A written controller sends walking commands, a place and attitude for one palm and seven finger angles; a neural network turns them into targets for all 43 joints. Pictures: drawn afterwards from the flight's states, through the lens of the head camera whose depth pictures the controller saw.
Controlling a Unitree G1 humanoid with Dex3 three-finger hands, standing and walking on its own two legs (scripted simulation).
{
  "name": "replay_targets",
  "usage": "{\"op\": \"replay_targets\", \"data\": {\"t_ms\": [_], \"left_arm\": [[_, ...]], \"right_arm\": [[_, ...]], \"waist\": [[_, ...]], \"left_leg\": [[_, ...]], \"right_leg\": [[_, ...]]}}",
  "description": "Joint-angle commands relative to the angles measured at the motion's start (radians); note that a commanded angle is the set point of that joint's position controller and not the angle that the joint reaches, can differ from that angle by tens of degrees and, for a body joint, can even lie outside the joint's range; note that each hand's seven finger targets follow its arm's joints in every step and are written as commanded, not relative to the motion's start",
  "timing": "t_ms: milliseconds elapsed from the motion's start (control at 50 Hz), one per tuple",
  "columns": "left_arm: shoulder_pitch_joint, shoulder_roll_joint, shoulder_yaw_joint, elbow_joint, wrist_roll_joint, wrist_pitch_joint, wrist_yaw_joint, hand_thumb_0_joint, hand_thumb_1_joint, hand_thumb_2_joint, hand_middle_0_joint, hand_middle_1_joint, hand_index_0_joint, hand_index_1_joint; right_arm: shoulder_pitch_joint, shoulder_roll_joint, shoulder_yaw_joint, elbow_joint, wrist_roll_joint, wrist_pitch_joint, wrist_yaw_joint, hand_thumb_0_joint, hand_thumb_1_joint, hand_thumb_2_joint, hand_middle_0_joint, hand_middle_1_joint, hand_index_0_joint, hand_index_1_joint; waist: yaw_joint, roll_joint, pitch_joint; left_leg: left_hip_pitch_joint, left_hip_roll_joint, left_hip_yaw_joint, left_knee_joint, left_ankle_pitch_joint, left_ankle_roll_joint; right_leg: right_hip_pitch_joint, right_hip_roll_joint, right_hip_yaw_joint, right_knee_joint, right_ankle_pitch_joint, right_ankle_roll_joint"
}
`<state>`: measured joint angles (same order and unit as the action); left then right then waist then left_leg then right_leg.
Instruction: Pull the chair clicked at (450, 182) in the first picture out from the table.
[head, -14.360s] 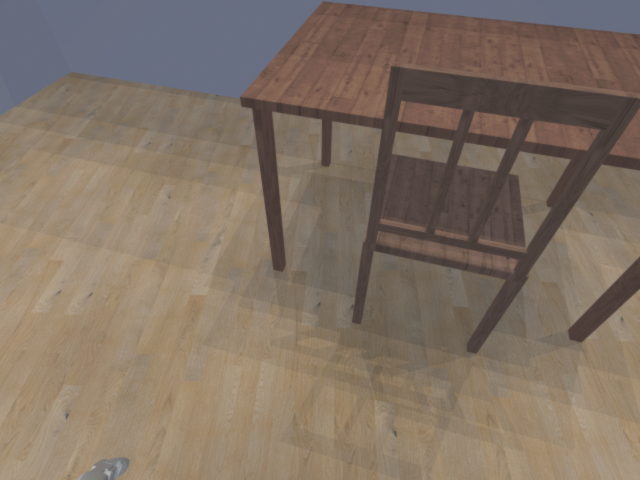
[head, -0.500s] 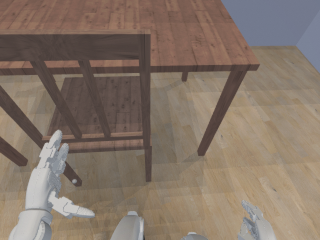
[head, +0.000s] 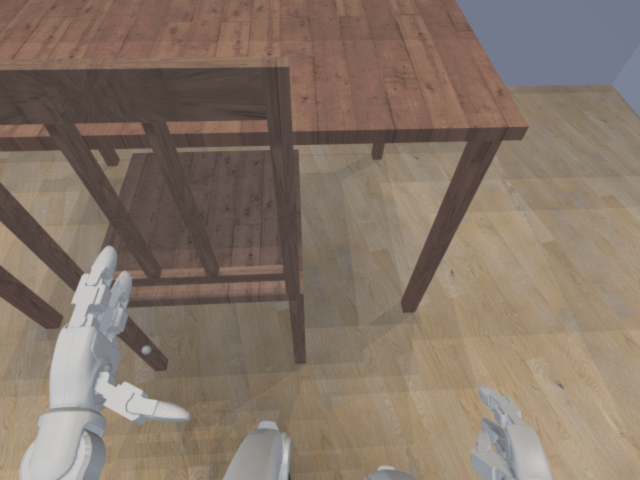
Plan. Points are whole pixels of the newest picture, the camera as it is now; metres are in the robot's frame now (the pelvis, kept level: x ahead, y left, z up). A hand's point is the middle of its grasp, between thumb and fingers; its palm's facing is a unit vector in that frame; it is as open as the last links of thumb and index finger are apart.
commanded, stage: aim the fingers beside a spindle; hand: left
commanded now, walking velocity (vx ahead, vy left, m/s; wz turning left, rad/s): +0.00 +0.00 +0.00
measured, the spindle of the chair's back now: (117, 215) +0.46 +0.33 +0.01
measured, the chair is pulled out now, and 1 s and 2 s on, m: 0.00 0.00 0.00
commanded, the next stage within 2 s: none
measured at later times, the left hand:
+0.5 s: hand (172, 331) +0.28 +0.20 +0.02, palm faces +0.09 -1.00 -0.02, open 16.9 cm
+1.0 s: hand (192, 317) +0.31 +0.19 +0.00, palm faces +0.09 -1.00 -0.02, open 17.0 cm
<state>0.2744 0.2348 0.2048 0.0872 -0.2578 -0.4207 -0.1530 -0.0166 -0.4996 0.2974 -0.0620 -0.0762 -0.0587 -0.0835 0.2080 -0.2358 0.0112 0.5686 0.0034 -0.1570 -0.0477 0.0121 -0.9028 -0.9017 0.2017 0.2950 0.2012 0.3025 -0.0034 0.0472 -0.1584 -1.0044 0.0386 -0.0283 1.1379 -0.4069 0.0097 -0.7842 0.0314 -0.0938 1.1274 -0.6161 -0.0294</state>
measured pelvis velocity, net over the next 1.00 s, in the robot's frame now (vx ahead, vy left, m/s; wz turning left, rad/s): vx -0.01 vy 0.02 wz -0.03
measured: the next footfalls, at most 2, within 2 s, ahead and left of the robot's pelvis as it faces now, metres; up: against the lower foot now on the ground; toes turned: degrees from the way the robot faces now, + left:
none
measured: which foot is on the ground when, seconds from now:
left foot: down 0.00-1.00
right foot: down 0.00-1.00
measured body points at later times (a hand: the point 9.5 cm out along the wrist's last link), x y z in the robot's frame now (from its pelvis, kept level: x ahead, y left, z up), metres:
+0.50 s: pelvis +0.00 +0.01 -0.01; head +0.09 +0.02 +0.43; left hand +0.27 +0.25 +0.03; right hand +0.16 -0.24 -0.10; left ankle +0.08 +0.11 -0.65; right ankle -0.03 -0.11 -0.65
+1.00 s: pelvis -0.01 +0.02 -0.03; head +0.08 +0.03 +0.42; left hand +0.30 +0.24 +0.01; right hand +0.15 -0.23 -0.12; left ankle +0.08 +0.11 -0.65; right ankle -0.03 -0.10 -0.65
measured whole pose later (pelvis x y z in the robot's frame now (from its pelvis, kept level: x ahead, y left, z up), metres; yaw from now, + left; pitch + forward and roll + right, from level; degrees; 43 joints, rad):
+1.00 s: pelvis -0.01 +0.02 -0.03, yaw -1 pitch +20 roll -4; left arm 0.00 0.20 0.14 0.30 -0.18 -0.44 -0.05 -0.02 -0.50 0.30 -0.06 -0.08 -0.06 -0.08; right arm 0.19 -0.23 0.01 0.57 -0.01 -0.06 -0.02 0.01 -0.90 -0.90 0.20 0.29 0.20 0.30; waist -0.03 0.03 -0.17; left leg -1.17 0.04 -0.01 1.25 -0.43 0.03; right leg -0.95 0.03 -0.08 1.25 -0.64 -0.01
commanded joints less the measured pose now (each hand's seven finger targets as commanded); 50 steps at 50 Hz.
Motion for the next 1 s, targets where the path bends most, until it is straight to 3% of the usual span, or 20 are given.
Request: {"op": "replay_targets", "data": {"t_ms": [0, 40, 60, 120, 160, 300, 360, 400, 440, 500, 520, 600, 620, 740, 780, 820, 880, 920, 980], "left_arm": [[-0.107, 0.123, 0.048, -0.162, -0.026, -0.036, -0.046, 0.000, -0.500, 0.300, -0.060, -0.080, -0.060, -0.080], [-0.098, 0.133, 0.059, -0.190, -0.031, -0.035, -0.048, 0.000, -0.500, 0.300, -0.060, -0.080, -0.060, -0.080], [-0.118, 0.151, 0.078, -0.193, -0.033, -0.038, -0.042, 0.000, -0.500, 0.300, -0.060, -0.080, -0.060, -0.080], [-0.176, 0.188, 0.112, -0.184, -0.023, -0.059, -0.016, 0.000, -0.500, 0.300, -0.060, -0.080, -0.060, -0.080], [-0.159, 0.160, 0.100, -0.178, -0.016, -0.077, -0.004, 0.000, -0.500, 0.300, -0.060, -0.080, -0.060, -0.080], [-0.171, 0.118, 0.049, -0.094, -0.016, -0.049, -0.024, 0.000, -0.500, 0.300, -0.060, -0.080, -0.060, -0.080], [-0.194, 0.133, 0.065, -0.103, -0.018, -0.052, -0.017, 0.000, -0.500, 0.300, -0.060, -0.080, -0.060, -0.080], [-0.218, 0.114, 0.037, -0.146, -0.011, -0.070, -0.002, 0.000, -0.500, 0.300, -0.060, -0.080, -0.060, -0.080], [-0.226, 0.136, 0.058, -0.156, 0.001, -0.084, 0.023, 0.000, -0.500, 0.300, -0.060, -0.080, -0.060, -0.080], [-0.217, 0.113, 0.032, -0.136, 0.018, -0.095, 0.049, 0.000, -0.500, 0.300, -0.060, -0.080, -0.060, -0.080], [-0.230, 0.133, 0.054, -0.115, 0.023, -0.094, 0.057, 0.000, -0.500, 0.300, -0.060, -0.080, -0.060, -0.080], [-0.239, 0.092, 0.017, -0.059, 0.034, -0.081, 0.058, 0.000, -0.500, 0.300, -0.060, -0.080, -0.060, -0.080], [-0.257, 0.095, 0.019, -0.054, 0.031, -0.077, 0.057, 0.000, -0.500, 0.300, -0.060, -0.080, -0.060, -0.080], [-0.335, 0.092, -0.002, -0.105, 0.040, -0.097, 0.065, 0.000, -0.500, 0.300, -0.060, -0.080, -0.060, -0.080], [-0.360, 0.070, -0.037, -0.112, 0.049, -0.103, 0.077, 0.000, -0.500, 0.300, -0.060, -0.080, -0.060, -0.080], [-0.393, 0.092, -0.017, -0.066, 0.059, -0.103, 0.090, 0.000, -0.500, 0.300, -0.060, -0.080, -0.060, -0.080], [-0.421, 0.071, -0.033, 0.004, 0.074, -0.092, 0.098, 0.000, -0.500, 0.300, -0.060, -0.080, -0.060, -0.080], [-0.422, 0.090, -0.011, 0.023, 0.076, -0.086, 0.101, 0.000, -0.500, 0.300, -0.060, -0.080, -0.060, -0.080], [-0.447, 0.081, -0.015, 0.025, 0.071, -0.077, 0.104, 0.000, -0.500, 0.300, -0.060, -0.080, -0.060, -0.080]], "right_arm": [[-0.015, -0.136, -0.058, -0.139, 0.012, -0.045, -0.017, 0.000, -0.900, -0.900, 0.200, 0.300, 0.200, 0.300], [-0.014, -0.134, -0.059, -0.141, 0.013, -0.046, -0.017, 0.000, -0.900, -0.900, 0.200, 0.300, 0.200, 0.300], [-0.011, -0.135, -0.059, -0.138, 0.012, -0.043, -0.018, 0.000, -0.900, -0.900, 0.200, 0.300, 0.200, 0.300], [-0.013, -0.134, -0.058, -0.119, 0.006, -0.039, -0.021, 0.000, -0.900, -0.900, 0.200, 0.300, 0.200, 0.300], [-0.014, -0.127, -0.061, -0.115, 0.003, -0.040, -0.015, 0.000, -0.900, -0.900, 0.200, 0.300, 0.200, 0.300], [-0.012, -0.142, -0.063, -0.122, 0.007, -0.021, -0.006, 0.000, -0.900, -0.900, 0.200, 0.300, 0.200, 0.300], [-0.007, -0.146, -0.067, -0.123, 0.006, -0.017, -0.008, 0.000, -0.900, -0.900, 0.200, 0.300, 0.200, 0.300], [-0.012, -0.141, -0.067, -0.126, 0.004, -0.018, -0.006, 0.000, -0.900, -0.900, 0.200, 0.300, 0.200, 0.300], [-0.008, -0.140, -0.068, -0.121, -0.001, -0.015, -0.003, 0.000, -0.900, -0.900, 0.200, 0.300, 0.200, 0.300], [-0.011, -0.137, -0.065, -0.122, -0.006, -0.005, 0.005, 0.000, -0.900, -0.900, 0.200, 0.300, 0.200, 0.300], [-0.009, -0.141, -0.067, -0.114, -0.006, 0.000, 0.005, 0.000, -0.900, -0.900, 0.200, 0.300, 0.200, 0.300], [-0.018, -0.141, -0.065, -0.127, -0.004, 0.018, 0.013, 0.000, -0.900, -0.900, 0.200, 0.300, 0.200, 0.300], [-0.014, -0.143, -0.066, -0.125, -0.004, 0.022, 0.012, 0.000, -0.900, -0.900, 0.200, 0.300, 0.200, 0.300], [-0.016, -0.142, -0.066, -0.129, -0.006, 0.030, 0.010, 0.000, -0.900, -0.900, 0.200, 0.300, 0.200, 0.300], [-0.020, -0.141, -0.063, -0.131, -0.008, 0.031, 0.014, 0.000, -0.900, -0.900, 0.200, 0.300, 0.200, 0.300], [-0.010, -0.146, -0.063, -0.115, -0.012, 0.037, 0.011, 0.000, -0.900, -0.900, 0.200, 0.300, 0.200, 0.300], [-0.012, -0.145, -0.059, -0.115, -0.011, 0.048, 0.016, 0.000, -0.900, -0.900, 0.200, 0.300, 0.200, 0.300], [-0.008, -0.149, -0.060, -0.118, -0.011, 0.054, 0.018, 0.000, -0.900, -0.900, 0.200, 0.300, 0.200, 0.300], [-0.011, -0.148, -0.060, -0.127, -0.010, 0.066, 0.021, 0.000, -0.900, -0.900, 0.200, 0.300, 0.200, 0.300]], "waist": [[-0.017, -0.006, -0.224], [-0.006, 0.023, -0.265], [-0.010, -0.005, -0.265], [-0.014, 0.006, -0.248], [-0.007, 0.036, -0.270], [-0.020, 0.011, -0.250], [-0.017, -0.010, -0.280], [-0.017, 0.030, -0.300], [-0.013, 0.031, -0.317], [-0.018, 0.034, -0.300], [-0.021, 0.017, -0.292], [-0.023, 0.009, -0.267], [-0.028, -0.005, -0.271], [-0.022, 0.052, -0.331], [-0.034, 0.062, -0.321], [-0.042, 0.030, -0.308], [-0.046, 0.020, -0.272], [-0.031, 0.044, -0.289], [-0.030, 0.023, -0.334]], "left_leg": [[0.311, -0.016, -0.011, -0.112, 0.149, 0.032], [0.344, -0.015, -0.009, -0.114, 0.189, 0.032], [0.341, -0.014, -0.011, -0.111, 0.197, 0.033], [0.317, -0.011, -0.013, -0.095, 0.197, 0.033], [0.341, -0.011, -0.012, -0.093, 0.226, 0.030], [0.300, -0.011, -0.013, -0.091, 0.176, 0.029], [0.309, -0.007, -0.018, -0.088, 0.181, 0.028], [0.341, -0.006, -0.022, -0.088, 0.200, 0.027], [0.350, -0.002, -0.026, -0.086, 0.215, 0.025], [0.346, 0.000, -0.032, -0.087, 0.198, 0.022], [0.329, 0.002, -0.037, -0.082, 0.189, 0.023], [0.301, -0.002, -0.035, -0.088, 0.128, 0.019], [0.294, -0.002, -0.038, -0.083, 0.125, 0.022], [0.350, 0.004, -0.053, -0.080, 0.139, 0.014], [0.355, 0.005, -0.060, -0.081, 0.112, 0.013], [0.326, 0.006, -0.068, -0.074, 0.084, 0.014], [0.287, 0.001, -0.065, -0.072, 0.036, 0.012], [0.288, 0.000, -0.064, -0.072, 0.040, 0.010], [0.304, 0.000, -0.056, -0.062, 0.067, 0.011]], "right_leg": [[-0.032, -0.005, 0.074, -0.204, 0.296, 0.020], [-0.012, -0.005, 0.068, -0.196, 0.336, 0.017], [-0.009, -0.003, 0.067, -0.196, 0.348, 0.020], [-0.035, 0.000, 0.070, -0.180, 0.340, 0.017], [-0.047, -0.002, 0.062, -0.160, 0.363, 0.014], [-0.075, -0.001, 0.060, -0.159, 0.321, 0.017], [-0.078, 0.001, 0.057, -0.151, 0.315, 0.016], [-0.093, 0.000, 0.051, -0.140, 0.318, 0.013], [-0.098, 0.002, 0.046, -0.127, 0.318, 0.011], [-0.129, 0.002, 0.039, -0.119, 0.290, 0.009], [-0.139, 0.006, 0.039, -0.114, 0.281, 0.008], [-0.162, 0.006, 0.037, -0.115, 0.233, 0.008], [-0.162, 0.007, 0.037, -0.114, 0.232, 0.008], [-0.190, 0.006, 0.033, -0.094, 0.221, 0.002], [-0.217, 0.006, 0.030, -0.092, 0.199, 0.003], [-0.236, 0.010, 0.030, -0.083, 0.182, 0.003], [-0.256, 0.008, 0.029, -0.079, 0.155, 0.003], [-0.251, 0.010, 0.030, -0.073, 0.157, -0.002], [-0.238, 0.008, 0.034, -0.076, 0.177, 0.001]]}}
